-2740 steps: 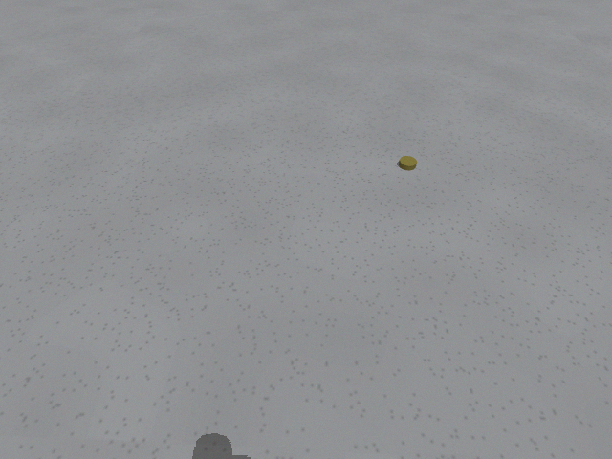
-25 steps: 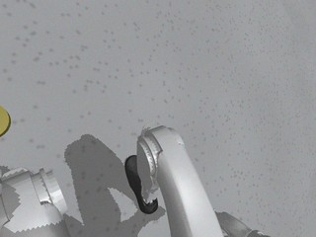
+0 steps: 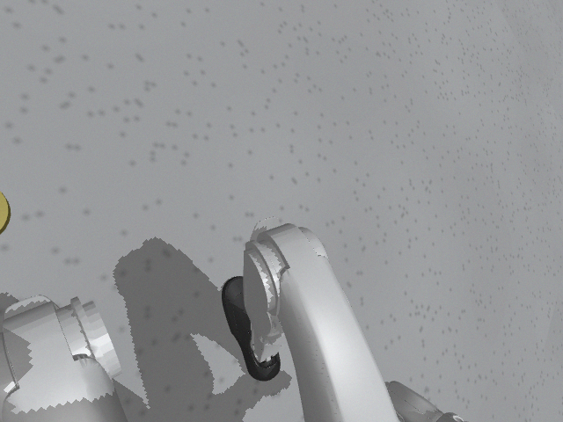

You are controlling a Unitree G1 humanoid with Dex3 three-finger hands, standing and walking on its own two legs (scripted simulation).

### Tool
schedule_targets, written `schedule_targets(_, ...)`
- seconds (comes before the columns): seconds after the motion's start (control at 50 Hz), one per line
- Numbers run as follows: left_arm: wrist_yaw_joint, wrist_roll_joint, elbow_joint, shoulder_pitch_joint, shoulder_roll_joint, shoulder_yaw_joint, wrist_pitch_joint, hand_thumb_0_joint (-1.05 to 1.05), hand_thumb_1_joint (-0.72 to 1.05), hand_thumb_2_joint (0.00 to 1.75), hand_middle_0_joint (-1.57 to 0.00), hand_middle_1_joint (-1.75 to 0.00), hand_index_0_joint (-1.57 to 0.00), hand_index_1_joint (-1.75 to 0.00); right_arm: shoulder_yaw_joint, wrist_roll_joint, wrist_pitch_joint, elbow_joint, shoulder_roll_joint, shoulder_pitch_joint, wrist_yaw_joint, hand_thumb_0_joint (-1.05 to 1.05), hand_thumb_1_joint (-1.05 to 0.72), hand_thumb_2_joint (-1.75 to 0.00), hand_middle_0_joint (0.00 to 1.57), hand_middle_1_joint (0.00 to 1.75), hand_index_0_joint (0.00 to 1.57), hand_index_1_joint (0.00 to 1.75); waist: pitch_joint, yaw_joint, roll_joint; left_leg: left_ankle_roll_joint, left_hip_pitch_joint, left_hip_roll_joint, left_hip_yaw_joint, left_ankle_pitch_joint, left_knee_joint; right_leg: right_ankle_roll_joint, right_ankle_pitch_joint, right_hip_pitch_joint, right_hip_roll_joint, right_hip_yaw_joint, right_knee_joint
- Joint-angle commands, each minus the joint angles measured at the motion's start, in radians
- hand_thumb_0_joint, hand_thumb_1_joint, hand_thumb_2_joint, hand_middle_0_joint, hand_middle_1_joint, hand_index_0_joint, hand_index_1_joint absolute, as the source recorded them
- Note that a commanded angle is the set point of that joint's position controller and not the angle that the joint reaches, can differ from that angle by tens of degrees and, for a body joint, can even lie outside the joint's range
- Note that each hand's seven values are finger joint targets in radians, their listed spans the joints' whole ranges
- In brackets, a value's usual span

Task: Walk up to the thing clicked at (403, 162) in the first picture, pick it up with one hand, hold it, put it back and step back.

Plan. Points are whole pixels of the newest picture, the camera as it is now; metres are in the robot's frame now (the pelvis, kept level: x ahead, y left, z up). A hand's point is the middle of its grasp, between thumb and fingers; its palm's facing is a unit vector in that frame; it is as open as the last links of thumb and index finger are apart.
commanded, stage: close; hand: left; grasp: from above
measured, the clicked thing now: out of the picture +0.44 +0.26 -0.31
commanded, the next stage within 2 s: settle in 0.12 s
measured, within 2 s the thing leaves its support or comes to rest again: leaves its support in 0.52 s
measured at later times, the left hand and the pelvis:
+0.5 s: hand out of the picture +0.42 +0.26 -0.28, palm faces -0.45 -0.13 -0.88, open 12.1 cm; pelvis +0.00 +0.00 +0.00, yaw +0 degrees
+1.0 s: hand out of the picture +0.40 +0.27 -0.18, palm faces -0.49 -0.13 -0.86, open 11.9 cm; pelvis +0.00 -0.01 +0.01, yaw +5 degrees
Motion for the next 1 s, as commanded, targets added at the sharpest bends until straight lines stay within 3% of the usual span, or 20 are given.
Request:
schedule_targets(0.0, -0.016, -0.054, -0.056, -0.227, 0.039, -0.01, 0.008, 0.0, 0.04, 0.91, -0.41, -1.04, -0.44, -1.01, -0.094, 0.002, -0.013, 0.017, -0.344, 0.208, 0.007, 0.0, -0.9, -0.9, 0.2, 0.3, 0.2, 0.3, -0.59, -0.123, 0.437, 0.018, 0.441, 0.033, 0.137, 0.217, -0.273, -0.086, 0.258, 0.324, 0.033, -0.167, -0.148)
schedule_targets(0.1, -0.055, -0.042, -0.038, -0.213, 0.09, -0.001, -0.027, 0.0, 0.07, 0.89, -0.45, -1.03, -0.48, -1.0, -0.088, 0.006, 0.005, 0.018, -0.363, 0.217, -0.011, 0.0, -0.9, -0.9, 0.2, 0.3, 0.2, 0.3, -0.601, -0.098, 0.434, 0.022, 0.43, 0.03, 0.13, 0.173, -0.299, -0.094, 0.206, 0.335, 0.033, -0.162, -0.15)
schedule_targets(0.12, -0.067, -0.041, -0.052, -0.236, 0.056, -0.017, -0.037, 0.0, 0.07, 0.86, -0.44, -1.04, -0.48, -1.0, -0.082, 0.002, 0.005, 0.008, -0.351, 0.218, -0.007, 0.0, -0.9, -0.9, 0.2, 0.3, 0.2, 0.3, -0.591, -0.109, 0.438, 0.02, 0.436, 0.029, 0.126, 0.174, -0.297, -0.093, 0.207, 0.32, 0.031, -0.168, -0.139)
schedule_targets(0.18, -0.082, -0.034, -0.06, -0.232, 0.046, -0.035, -0.058, 0.0, 0.08, 0.87, -0.46, -1.04, -0.49, -1.01, -0.079, 0.002, 0.014, -0.004, -0.354, 0.192, -0.016, 0.0, -0.9, -0.9, 0.2, 0.3, 0.2, 0.3, -0.568, -0.112, 0.433, 0.021, 0.437, 0.029, 0.123, 0.14, -0.3, -0.094, 0.185, 0.303, 0.033, -0.17, -0.138)
schedule_targets(0.32, -0.054, -0.007, -0.077, -0.216, 0.055, -0.039, -0.074, 0.0, 0.14, 0.93, -0.51, -1.14, -0.56, -1.1, -0.079, -0.005, 0.033, 0.005, -0.349, 0.215, -0.028, 0.0, -0.92, -0.91, 0.2, 0.3, 0.2, 0.3, -0.595, -0.103, 0.443, 0.021, 0.452, 0.029, 0.134, 0.159, -0.301, -0.097, 0.204, 0.329, 0.044, -0.168, -0.154)
schedule_targets(0.46, 0.017, 0.012, -0.178, -0.243, 0.074, 0.0, -0.05, 0.0, 0.19, 0.96, -0.55, -1.14, -0.59, -1.1, -0.102, -0.001, 0.024, 0.022, -0.323, 0.2, -0.015, 0.0, -0.92, -0.91, 0.2, 0.3, 0.2, 0.3, -0.672, -0.075, 0.538, 0.003, 0.524, 0.04, 0.137, 0.242, -0.303, -0.101, 0.285, 0.347, 0.042, -0.163, -0.13)
schedule_targets(0.52, 0.027, 0.018, -0.234, -0.275, 0.098, 0.038, -0.019, 0.0, 0.21, 0.96, -0.56, -1.14, -0.6, -1.09, -0.128, 0.006, 0.02, 0.034, -0.312, 0.207, -0.001, 0.0, -0.92, -0.91, 0.2, 0.3, 0.2, 0.3, -0.691, -0.063, 0.591, -0.001, 0.531, 0.038, 0.156, 0.247, -0.303, -0.104, 0.278, 0.315, 0.036, -0.152, -0.131)
schedule_targets(0.54, 0.029, 0.016, -0.252, -0.273, 0.14, 0.068, -0.007, 0.0, 0.21, 0.95, -0.55, -1.14, -0.59, -1.09, -0.153, 0.014, 0.028, 0.049, -0.333, 0.204, -0.005, 0.0, -0.92, -0.9, 0.2, 0.3, 0.2, 0.3, -0.7, -0.047, 0.602, -0.002, 0.535, 0.041, 0.159, 0.222, -0.315, -0.107, 0.252, 0.31, 0.037, -0.144, -0.136)
schedule_targets(0.58, 0.012, 0.002, -0.296, -0.248, 0.114, 0.096, 0.014, 0.0, 0.23, 0.95, -0.56, -1.14, -0.61, -1.09, -0.179, 0.025, 0.038, 0.052, -0.322, 0.219, 0.0, 0.0, -0.92, -0.91, 0.2, 0.3, 0.2, 0.3, -0.77, -0.011, 0.653, -0.008, 0.56, 0.036, 0.165, 0.271, -0.323, -0.111, 0.281, 0.296, 0.026, -0.139, -0.116)
schedule_targets(0.6, -0.002, -0.002, -0.269, -0.226, 0.068, 0.079, 0.029, 0.0, 0.24, 0.93, -0.56, -1.13, -0.61, -1.08, -0.179, 0.031, 0.042, 0.049, -0.304, 0.219, 0.006, 0.0, -0.92, -0.91, 0.2, 0.3, 0.2, 0.3, -0.773, -0.014, 0.656, -0.012, 0.57, 0.037, 0.166, 0.285, -0.327, -0.112, 0.293, 0.276, 0.022, -0.142, -0.1)
schedule_targets(0.66, -0.052, -0.023, -0.327, -0.21, 0.033, 0.071, 0.054, 0.0, 0.25, 0.89, -0.57, -1.1, -0.62, -1.05, -0.217, 0.051, 0.065, 0.057, -0.298, 0.243, 0.009, 0.0, -0.92, -0.91, 0.2, 0.3, 0.2, 0.3, -0.818, 0.003, 0.625, 0.004, 0.54, 0.029, 0.186, 0.275, -0.322, -0.113, 0.285, 0.261, 0.028, -0.128, -0.118)
schedule_targets(0.72, -0.107, -0.054, -0.35, -0.146, -0.006, 0.062, 0.075, 0.0, 0.3, 0.89, -0.62, -1.1, -0.67, -1.05, -0.254, 0.083, 0.108, 0.062, -0.296, 0.26, -0.008, 0.0, -0.92, -0.91, 0.2, 0.3, 0.2, 0.3, -0.859, 0.05, 0.552, 0.024, 0.469, 0.021, 0.203, 0.23, -0.357, -0.117, 0.239, 0.282, 0.032, -0.099, -0.159)
schedule_targets(0.76, -0.156, -0.073, -0.381, -0.133, -0.068, 0.029, 0.079, 0.0, 0.31, 0.87, -0.63, -1.08, -0.68, -1.03, -0.267, 0.095, 0.127, 0.05, -0.282, 0.259, -0.018, 0.0, -0.92, -0.91, 0.2, 0.3, 0.2, 0.3, -0.857, 0.059, 0.498, 0.031, 0.437, 0.019, 0.212, 0.214, -0.37, -0.117, 0.217, 0.281, 0.035, -0.089, -0.166)
schedule_targets(0.78, -0.182, -0.073, -0.36, -0.104, -0.082, 0.023, 0.085, 0.0, 0.31, 0.88, -0.64, -1.08, -0.68, -1.04, -0.277, 0.106, 0.14, 0.075, -0.277, 0.284, -0.024, 0.0, -0.92, -0.91, 0.2, 0.3, 0.2, 0.3, -0.848, 0.062, 0.485, 0.031, 0.441, 0.018, 0.21, 0.213, -0.376, -0.119, 0.218, 0.262, 0.03, -0.089, -0.163)
schedule_targets(0.8, -0.202, -0.08, -0.439, -0.146, -0.077, 0.026, 0.077, 0.0, 0.33, 0.85, -0.64, -1.07, -0.69, -1.02, -0.286, 0.114, 0.148, 0.051, -0.277, 0.276, -0.033, 0.0, -0.92, -0.91, 0.2, 0.3, 0.2, 0.3, -0.879, 0.075, 0.483, 0.033, 0.449, 0.018, 0.209, 0.218, -0.379, -0.119, 0.215, 0.257, 0.029, -0.084, -0.163)
schedule_targets(0.82, -0.222, -0.082, -0.432, -0.141, -0.108, 0.012, 0.08, 0.0, 0.34, 0.85, -0.67, -1.04, -0.71, -1.0, -0.291, 0.119, 0.161, 0.072, -0.266, 0.297, -0.041, 0.0, -0.92, -0.91, 0.2, 0.3, 0.2, 0.3, -0.905, 0.076, 0.474, 0.033, 0.471, 0.016, 0.208, 0.23, -0.381, -0.119, 0.227, 0.258, 0.023, -0.08, -0.162)
schedule_targets(0.86, -0.263, -0.081, -0.431, -0.16, -0.157, -0.02, 0.067, 0.0, 0.38, 0.86, -0.7, -1.04, -0.74, -0.99, -0.295, 0.124, 0.18, 0.058, -0.249, 0.295, -0.055, 0.0, -0.92, -0.91, 0.2, 0.3, 0.2, 0.3, -0.846, 0.057, 0.408, 0.039, 0.425, 0.009, 0.207, 0.186, -0.387, -0.119, 0.194, 0.238, 0.022, -0.074, -0.167)
schedule_targets(0.92, -0.306, -0.071, -0.407, -0.189, -0.137, -0.028, 0.034, 0.0, 0.38, 0.86, -0.74, -0.99, -0.77, -0.96, -0.289, 0.124, 0.205, 0.047, -0.217, 0.293, -0.093, 0.0, -0.92, -0.91, 0.2, 0.3, 0.2, 0.3, -0.786, 0.049, 0.276, 0.062, 0.309, -0.002, 0.238, 0.107, -0.362, -0.111, 0.086, 0.304, 0.03, -0.03, -0.232)
schedule_targets(0.94, -0.314, -0.071, -0.503, -0.266, -0.103, -0.011, 0.013, 0.0, 0.36, 0.88, -0.72, -1.0, -0.75, -0.97, -0.298, 0.127, 0.209, 0.045, -0.222, 0.294, -0.108, 0.0, -0.92, -0.91, 0.2, 0.3, 0.2, 0.3, -0.818, 0.065, 0.296, 0.061, 0.325, -0.006, 0.239, 0.092, -0.368, -0.112, 0.064, 0.289, 0.021, -0.022, -0.24)
schedule_targets(0.98, -0.318, -0.063, -0.496, -0.277, -0.088, -0.005, -0.008, 0.0, 0.36, 0.81, -0.69, -1.01, -0.74, -0.96, -0.297, 0.125, 0.215, 0.026, -0.214, 0.267, -0.133, 0.0, -0.91, -0.9, 0.2, 0.3, 0.2, 0.3, -0.83, 0.083, 0.295, 0.056, 0.34, -0.006, 0.251, 0.095, -0.372, -0.117, 0.04, 0.309, 0.022, -0.012, -0.241)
